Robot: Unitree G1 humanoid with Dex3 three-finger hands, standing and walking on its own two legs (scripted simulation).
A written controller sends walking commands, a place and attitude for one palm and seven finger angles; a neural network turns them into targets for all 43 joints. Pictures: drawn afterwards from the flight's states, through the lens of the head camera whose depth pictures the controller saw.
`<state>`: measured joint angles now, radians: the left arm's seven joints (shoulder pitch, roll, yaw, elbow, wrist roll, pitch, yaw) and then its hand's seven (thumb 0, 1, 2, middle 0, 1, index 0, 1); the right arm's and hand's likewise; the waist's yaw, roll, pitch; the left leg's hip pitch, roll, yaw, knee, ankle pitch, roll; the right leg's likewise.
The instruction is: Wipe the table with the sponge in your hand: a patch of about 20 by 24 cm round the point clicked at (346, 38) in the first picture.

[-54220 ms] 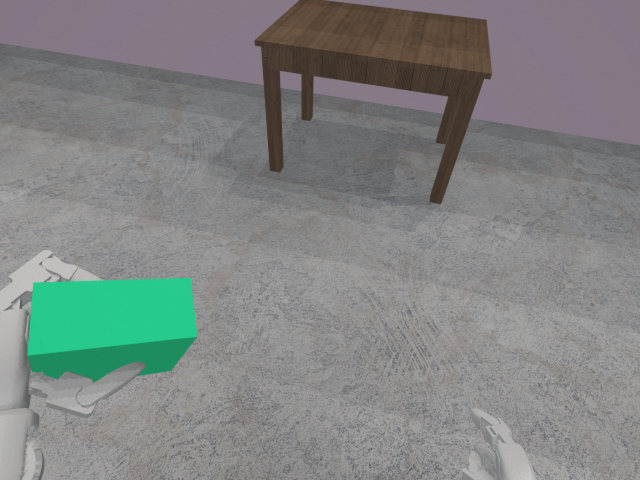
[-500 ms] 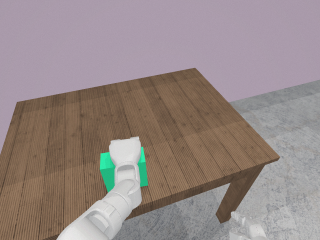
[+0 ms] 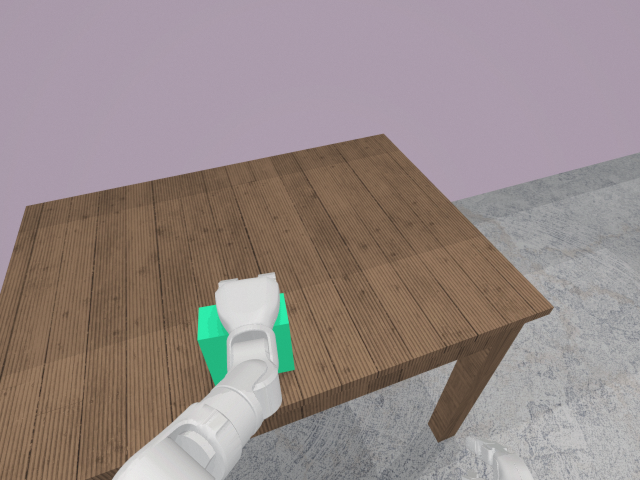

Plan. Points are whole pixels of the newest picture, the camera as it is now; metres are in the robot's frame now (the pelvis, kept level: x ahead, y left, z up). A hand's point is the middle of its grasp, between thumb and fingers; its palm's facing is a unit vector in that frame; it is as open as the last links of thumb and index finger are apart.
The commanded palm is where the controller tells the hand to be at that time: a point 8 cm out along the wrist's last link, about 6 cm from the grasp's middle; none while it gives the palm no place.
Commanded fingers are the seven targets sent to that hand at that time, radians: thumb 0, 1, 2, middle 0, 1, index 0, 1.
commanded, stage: wipe back along the third lane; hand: left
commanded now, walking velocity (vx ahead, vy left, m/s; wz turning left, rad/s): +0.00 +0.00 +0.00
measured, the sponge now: (250, 348) +0.33 +0.14 -0.06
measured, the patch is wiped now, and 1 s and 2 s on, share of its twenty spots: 1.00 1.00 1.00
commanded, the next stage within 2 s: slide back across to the middle lane in 0.08 s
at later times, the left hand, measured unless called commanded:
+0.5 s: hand (243, 329) +0.33 +0.14 +0.00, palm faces -0.05 -0.08 -1.00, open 10.2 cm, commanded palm +0.28 +0.15 +0.05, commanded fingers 0.00 0.10 1.30 -1.20 -1.60 -1.20 -1.60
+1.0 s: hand (209, 344) +0.30 +0.19 +0.00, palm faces -0.08 -0.09 -0.99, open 10.2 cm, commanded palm +0.27 +0.19 +0.04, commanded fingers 0.00 0.10 1.30 -1.20 -1.60 -1.20 -1.60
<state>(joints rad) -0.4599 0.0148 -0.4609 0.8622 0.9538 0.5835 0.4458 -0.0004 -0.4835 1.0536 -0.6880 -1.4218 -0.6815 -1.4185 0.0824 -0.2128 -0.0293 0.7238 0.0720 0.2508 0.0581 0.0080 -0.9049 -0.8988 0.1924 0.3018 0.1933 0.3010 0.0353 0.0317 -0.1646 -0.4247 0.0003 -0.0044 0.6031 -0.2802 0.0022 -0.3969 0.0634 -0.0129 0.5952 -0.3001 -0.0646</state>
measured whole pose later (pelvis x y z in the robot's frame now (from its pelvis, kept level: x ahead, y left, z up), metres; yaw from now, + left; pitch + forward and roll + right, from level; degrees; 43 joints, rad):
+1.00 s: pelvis +0.01 +0.00 +0.01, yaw -1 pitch +2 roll +0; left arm -0.17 0.17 -0.34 0.49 1.00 0.51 0.30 0.00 -0.50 1.05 -0.72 -1.39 -0.71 -1.38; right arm 0.04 -0.23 0.00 0.66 0.08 0.21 0.01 0.01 -0.90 -0.90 0.19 0.30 0.19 0.30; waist 0.06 0.05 -0.12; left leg -0.30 0.00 0.01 0.53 -0.27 0.00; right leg -0.29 0.07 0.00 0.54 -0.29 -0.07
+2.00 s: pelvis -0.03 +0.00 -0.02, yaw +0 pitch +13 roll -1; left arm -0.73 0.32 -0.12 1.14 1.00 0.33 0.37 0.01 -0.55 1.06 -0.78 -1.33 -0.78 -1.33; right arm 0.21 -0.24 -0.01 0.73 0.07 0.11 -0.03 0.01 -0.90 -0.90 0.20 0.30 0.20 0.30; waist -0.06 0.05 -0.16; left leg -0.68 0.02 -0.02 0.73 -0.28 0.01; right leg -0.64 0.08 -0.03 0.70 -0.29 -0.07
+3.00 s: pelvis +0.00 +0.04 -0.02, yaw -2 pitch +17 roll -3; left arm -0.82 0.44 -0.02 1.19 1.05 0.29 0.34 0.01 -0.53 1.07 -0.75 -1.36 -0.75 -1.36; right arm 0.31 -0.24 -0.01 0.73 0.05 0.11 0.01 0.00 -0.90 -0.90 0.20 0.30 0.20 0.30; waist -0.11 0.04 -0.17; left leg -0.72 0.00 0.01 0.76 -0.33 0.06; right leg -0.66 0.07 0.00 0.67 -0.30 -0.01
